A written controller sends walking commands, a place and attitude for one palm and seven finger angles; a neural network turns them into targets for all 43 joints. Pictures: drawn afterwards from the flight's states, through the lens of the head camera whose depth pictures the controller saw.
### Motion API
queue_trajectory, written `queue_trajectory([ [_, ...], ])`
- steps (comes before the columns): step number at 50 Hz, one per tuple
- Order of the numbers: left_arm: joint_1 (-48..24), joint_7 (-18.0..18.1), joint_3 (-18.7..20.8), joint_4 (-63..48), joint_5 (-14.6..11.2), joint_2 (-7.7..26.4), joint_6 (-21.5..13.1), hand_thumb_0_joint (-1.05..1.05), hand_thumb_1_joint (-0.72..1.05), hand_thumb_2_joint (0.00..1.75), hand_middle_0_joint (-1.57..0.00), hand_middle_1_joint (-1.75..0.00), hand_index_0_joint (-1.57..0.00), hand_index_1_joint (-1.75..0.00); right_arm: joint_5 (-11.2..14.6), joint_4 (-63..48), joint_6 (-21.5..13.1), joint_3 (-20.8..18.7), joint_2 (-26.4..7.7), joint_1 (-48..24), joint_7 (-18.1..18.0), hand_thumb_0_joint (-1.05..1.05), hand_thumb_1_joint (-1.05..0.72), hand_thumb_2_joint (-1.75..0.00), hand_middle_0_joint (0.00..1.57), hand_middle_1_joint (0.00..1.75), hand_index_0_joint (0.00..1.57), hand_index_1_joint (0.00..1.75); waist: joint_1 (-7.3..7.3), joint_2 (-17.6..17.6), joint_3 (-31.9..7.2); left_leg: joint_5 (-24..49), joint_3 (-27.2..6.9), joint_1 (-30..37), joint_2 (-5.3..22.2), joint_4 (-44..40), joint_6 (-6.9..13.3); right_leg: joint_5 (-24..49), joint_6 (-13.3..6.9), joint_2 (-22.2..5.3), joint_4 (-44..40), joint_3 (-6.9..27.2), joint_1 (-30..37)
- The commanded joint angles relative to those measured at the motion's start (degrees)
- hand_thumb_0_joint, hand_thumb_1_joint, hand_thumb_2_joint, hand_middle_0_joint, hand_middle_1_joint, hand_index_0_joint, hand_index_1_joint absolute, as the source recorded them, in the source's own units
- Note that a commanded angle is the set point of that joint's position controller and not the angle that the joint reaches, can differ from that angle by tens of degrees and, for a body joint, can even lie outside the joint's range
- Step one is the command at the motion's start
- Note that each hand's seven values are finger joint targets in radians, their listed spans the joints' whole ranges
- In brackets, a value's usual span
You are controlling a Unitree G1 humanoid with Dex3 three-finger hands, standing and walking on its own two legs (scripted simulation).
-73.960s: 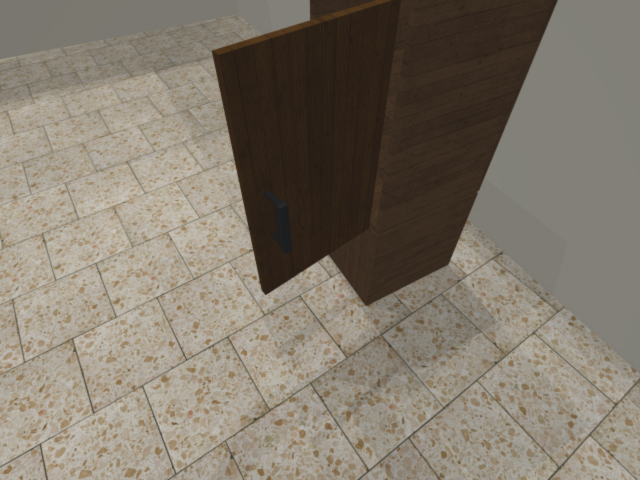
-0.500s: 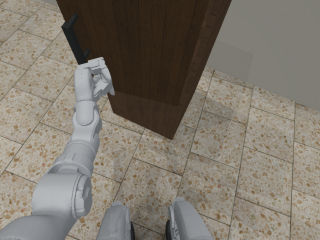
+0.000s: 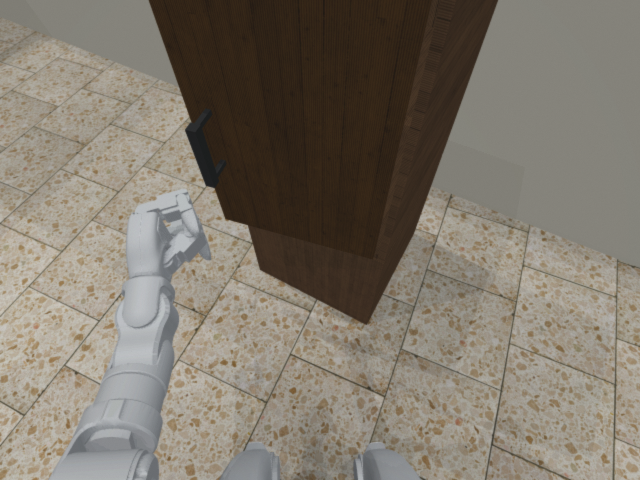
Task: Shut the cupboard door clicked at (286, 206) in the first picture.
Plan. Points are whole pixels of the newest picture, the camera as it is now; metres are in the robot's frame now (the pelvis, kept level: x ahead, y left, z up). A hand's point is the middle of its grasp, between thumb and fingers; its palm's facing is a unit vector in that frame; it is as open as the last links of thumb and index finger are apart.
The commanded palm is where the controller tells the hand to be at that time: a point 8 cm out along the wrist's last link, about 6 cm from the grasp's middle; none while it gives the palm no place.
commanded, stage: draw the hand back to the body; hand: left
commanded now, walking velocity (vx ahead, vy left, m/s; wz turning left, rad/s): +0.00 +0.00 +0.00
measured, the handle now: (208, 149) +0.64 +0.18 -0.02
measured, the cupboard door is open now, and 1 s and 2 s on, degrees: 11 11 11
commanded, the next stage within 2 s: step back with the hand held close in 1.24 s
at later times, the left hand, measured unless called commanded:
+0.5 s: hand (69, 284) +0.29 +0.22 +0.15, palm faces +0.25 -0.93 -0.27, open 3.6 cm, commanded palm +0.25 +0.27 +0.17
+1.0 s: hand out of the picture +0.21 +0.28 +0.24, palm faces +0.51 -0.75 -0.43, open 7.0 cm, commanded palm +0.17 +0.31 +0.25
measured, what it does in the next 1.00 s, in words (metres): rises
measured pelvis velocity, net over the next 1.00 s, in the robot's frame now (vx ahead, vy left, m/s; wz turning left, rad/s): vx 0.04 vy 0.01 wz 0.03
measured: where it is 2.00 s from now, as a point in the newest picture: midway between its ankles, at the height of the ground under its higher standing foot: outside the picture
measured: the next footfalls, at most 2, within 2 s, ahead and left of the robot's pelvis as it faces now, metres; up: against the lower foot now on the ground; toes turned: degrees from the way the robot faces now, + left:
none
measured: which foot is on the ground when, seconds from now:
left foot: down 0.00-1.00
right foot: down 0.00-1.00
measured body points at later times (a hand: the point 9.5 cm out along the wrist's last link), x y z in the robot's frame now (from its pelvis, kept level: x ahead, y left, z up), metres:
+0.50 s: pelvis +0.03 +0.01 +0.07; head +0.02 -0.01 +0.52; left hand +0.28 +0.27 +0.17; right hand +0.23 -0.20 -0.01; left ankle +0.02 +0.12 -0.67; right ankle +0.01 -0.10 -0.67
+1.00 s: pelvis +0.04 +0.01 +0.07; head +0.02 -0.03 +0.52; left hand +0.18 +0.32 +0.26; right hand +0.23 -0.21 -0.02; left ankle +0.03 +0.12 -0.67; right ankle +0.01 -0.10 -0.67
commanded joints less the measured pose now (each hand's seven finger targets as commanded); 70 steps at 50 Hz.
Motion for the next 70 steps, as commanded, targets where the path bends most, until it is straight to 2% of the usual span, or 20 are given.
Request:
queue_trajectory([
  [1,-14.72,-3.01,-1.83,-16.09,-1.78,6.91,-2.42,0.00,0.90,0.90,-1.30,-1.50,-1.30,-1.50,0.84,-6.88,-3.97,-2.65,-7.98,-1.27,-1.50,0.00,-0.90,-0.90,0.20,0.30,0.20,0.30,-0.13,-1.23,-16.44,7.62,-0.65,14.70,-2.67,-9.39,1.93,14.32,1.37,0.04,-14.06,2.18,15.60],
  [2,-13.26,-3.59,-1.82,-18.63,-2.20,7.42,-2.05,0.00,0.90,0.90,-1.30,-1.50,-1.30,-1.50,1.17,-7.45,-4.29,-2.75,-8.15,-1.50,-1.61,0.00,-0.90,-0.90,0.20,0.30,0.20,0.30,0.12,0.95,-16.89,9.12,-0.76,17.33,-2.64,-10.21,1.83,15.47,1.03,0.17,-14.23,1.65,16.23],
  [8,-1.17,-5.61,0.03,-28.17,-4.74,9.36,2.40,0.00,0.90,0.90,-1.16,-1.35,-1.16,-1.35,2.02,-10.51,-5.71,-1.86,-7.87,-6.00,-2.11,0.00,-0.90,-0.90,0.20,0.30,0.20,0.30,3.08,0.01,-13.74,13.18,-1.31,22.58,-2.39,-15.47,1.72,19.28,0.87,0.08,-16.55,0.15,21.51],
  [9,2.05,-1.97,-3.55,-30.11,2.00,12.87,6.23,0.00,0.90,0.90,-1.13,-1.32,-1.13,-1.32,2.19,-11.49,-3.37,-2.25,-6.54,-8.32,-3.20,0.00,-0.90,-0.90,0.20,0.30,0.20,0.30,4.08,-0.12,-15.60,13.90,-0.51,26.54,-2.66,-18.84,1.62,19.51,0.65,-1.34,-19.97,3.09,25.95],
  [11,5.38,1.35,-4.27,-37.40,2.73,11.33,10.48,0.00,0.90,0.90,-1.08,-1.26,-1.08,-1.26,2.28,-13.25,-2.34,-1.71,-6.11,-10.08,-4.50,0.00,-0.90,-0.90,0.20,0.30,0.20,0.30,3.67,-0.20,-12.46,15.21,-0.58,29.62,-2.31,-21.43,1.81,20.36,0.73,-1.47,-22.59,2.05,27.85],
  [13,8.59,3.32,-2.04,-39.59,3.30,13.90,13.46,0.00,0.90,0.90,-1.02,-1.20,-1.02,-1.20,2.32,-13.11,-2.02,-0.91,-5.96,-11.81,-5.68,0.00,-0.90,-0.90,0.20,0.30,0.20,0.30,3.89,-0.99,-8.39,15.93,-0.61,31.25,-2.16,-23.76,2.04,21.34,0.94,-1.52,-25.26,1.79,29.38],
  [14,9.34,3.87,-3.50,-41.21,3.36,12.23,14.59,0.00,0.90,0.90,-1.00,-1.17,-1.00,-1.17,2.12,-13.14,-2.17,-0.63,-5.69,-12.36,-5.94,0.00,-0.90,-0.90,0.20,0.30,0.20,0.30,3.61,-1.67,-7.07,15.67,-0.75,32.60,-2.05,-25.10,2.03,20.79,0.95,-1.61,-26.18,1.31,30.32],
  [22,18.77,5.25,-1.03,-49.08,3.80,13.09,19.89,0.00,0.90,0.90,-0.78,-0.93,-0.78,-0.93,1.53,-12.04,-4.94,0.92,-5.38,-15.40,-6.57,0.00,-0.90,-0.90,0.20,0.30,0.20,0.30,5.24,-0.25,-0.73,19.66,-1.04,41.88,-1.79,-32.90,1.84,22.64,0.68,-1.53,-33.94,0.07,36.95],
  [30,29.09,5.56,4.43,-61.96,4.07,15.56,20.76,0.00,0.90,0.90,-0.56,-0.69,-0.56,-0.69,0.57,-11.14,-7.89,1.58,-4.90,-16.66,-5.36,0.00,-0.90,-0.90,0.20,0.30,0.20,0.30,6.72,1.48,0.86,27.16,-1.49,46.21,-1.31,-36.41,1.14,27.19,0.72,-1.46,-36.57,-1.00,41.31],
  [32,33.05,5.72,7.01,-62.82,3.89,17.08,21.01,0.00,0.90,0.90,-0.50,-0.63,-0.50,-0.63,0.33,-10.67,-8.38,1.16,-5.13,-16.74,-5.26,0.00,-0.90,-0.90,0.20,0.30,0.20,0.30,7.10,-0.63,1.38,27.50,-1.18,45.80,-1.22,-36.47,1.28,28.06,0.89,-1.50,-37.26,-0.75,42.48],
  [34,34.31,5.82,8.34,-66.61,3.81,17.34,20.49,0.00,0.90,0.90,-0.45,-0.57,-0.45,-0.57,0.26,-10.66,-8.90,1.19,-4.62,-17.14,-5.11,0.00,-0.90,-0.90,0.20,0.30,0.20,0.30,7.38,2.08,0.71,27.99,-1.17,46.46,-1.34,-36.68,1.14,27.96,0.85,-1.80,-37.03,-0.81,43.29],
  [43,44.68,6.53,17.74,-74.24,3.29,22.05,19.06,0.00,0.90,0.90,-0.20,-0.30,-0.20,-0.30,0.31,-9.37,-11.19,0.18,-4.76,-17.15,-4.90,0.00,-0.90,-0.90,0.20,0.30,0.20,0.30,8.37,2.63,2.24,28.03,-0.48,45.75,-1.36,-36.09,1.33,28.18,1.32,-2.11,-37.63,-0.71,43.08],
  [45,45.44,6.20,14.29,-70.16,3.31,17.91,19.34,0.00,0.90,0.90,-0.20,-0.30,-0.20,-0.30,0.29,-8.68,-11.41,0.06,-4.96,-16.62,-4.83,0.00,-0.90,-0.90,0.20,0.30,0.20,0.30,7.51,-0.25,6.00,25.80,-0.43,44.68,-1.18,-36.48,1.47,25.99,1.55,-1.99,-38.15,-0.95,40.63],
  [47,45.25,6.02,13.38,-67.21,3.26,17.14,19.73,0.00,0.90,0.90,-0.20,-0.30,-0.20,-0.30,0.33,-8.33,-11.43,-0.33,-5.51,-16.53,-5.05,0.00,-0.90,-0.90,0.20,0.30,0.20,0.30,7.30,-2.97,8.59,23.98,-0.35,44.17,-1.08,-36.54,1.91,24.25,1.77,-2.04,-39.20,-0.66,39.17],
  [53,42.15,6.60,15.41,-71.69,3.62,20.49,18.48,0.00,0.90,0.90,-0.20,-0.30,-0.20,-0.30,0.15,-8.37,-12.07,-0.39,-5.31,-17.27,-5.65,0.00,-0.90,-0.90,0.20,0.30,0.20,0.30,8.21,0.71,2.74,23.66,-0.23,45.63,-1.78,-36.31,2.33,24.26,1.62,-2.76,-38.47,0.26,42.03],
  [57,42.41,6.88,16.89,-72.67,3.63,22.00,18.10,0.00,0.90,0.90,-0.20,-0.30,-0.20,-0.30,0.09,-7.99,-12.88,-0.19,-5.04,-17.77,-5.90,0.00,-0.90,-0.90,0.20,0.30,0.20,0.30,8.54,1.81,4.63,22.96,-0.22,45.02,-1.84,-36.24,2.07,23.13,1.51,-2.50,-39.58,0.43,41.44],
  [62,44.48,6.60,16.58,-70.34,3.40,20.43,17.99,0.00,0.90,0.90,-0.20,-0.30,-0.20,-0.30,0.17,-7.73,-13.19,-0.18,-4.75,-17.61,-5.82,0.00,-0.90,-0.90,0.20,0.30,0.20,0.30,8.44,2.13,6.99,21.80,-0.05,44.76,-1.55,-36.90,1.80,21.60,1.52,-2.30,-40.24,0.42,40.44],
  [68,44.85,6.20,15.40,-70.24,3.17,19.13,17.98,0.00,0.90,0.90,-0.20,-0.30,-0.20,-0.30,0.18,-7.95,-12.94,-0.34,-4.91,-17.32,-5.53,0.00,-0.90,-0.90,0.20,0.30,0.20,0.30,8.18,0.98,5.82,22.59,-0.01,45.10,-1.37,-37.27,1.91,22.63,1.68,-2.37,-39.69,0.33,41.38],
  [69,39.56,6.89,20.50,-72.80,3.81,24.75,15.75,0.00,0.90,0.90,-0.20,-0.30,-0.20,-0.30,0.53,-9.10,-11.54,-1.14,-6.87,-16.76,-5.26,0.00,-0.90,-0.90,0.20,0.30,0.20,0.30,5.83,0.31,8.51,17.98,-1.20,40.68,-0.18,-33.00,2.76,22.89,1.33,-6.20,-43.34,6.21,36.06],
  [70,43.79,6.80,18.05,-68.64,3.84,21.82,15.43,0.00,0.90,0.90,-0.20,-0.30,-0.20,-0.30,0.19,-7.91,-10.81,-1.19,-6.36,-16.66,-5.26,0.00,-0.90,-0.90,0.20,0.30,0.20,0.30,5.30,-2.83,8.00,16.46,-1.54,40.62,-0.69,-30.61,2.59,22.56,0.64,-8.22,-44.44,7.53,34.68],
])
